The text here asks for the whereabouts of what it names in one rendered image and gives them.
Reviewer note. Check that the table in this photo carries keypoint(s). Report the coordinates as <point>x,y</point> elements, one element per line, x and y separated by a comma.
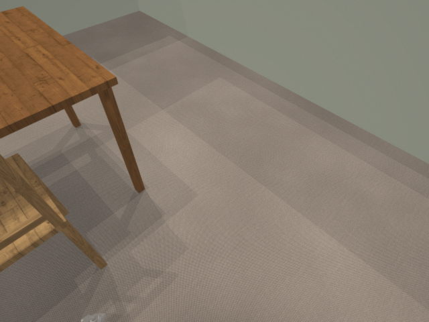
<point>42,73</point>

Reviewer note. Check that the chair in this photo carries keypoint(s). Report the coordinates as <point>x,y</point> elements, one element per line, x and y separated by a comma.
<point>30,214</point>

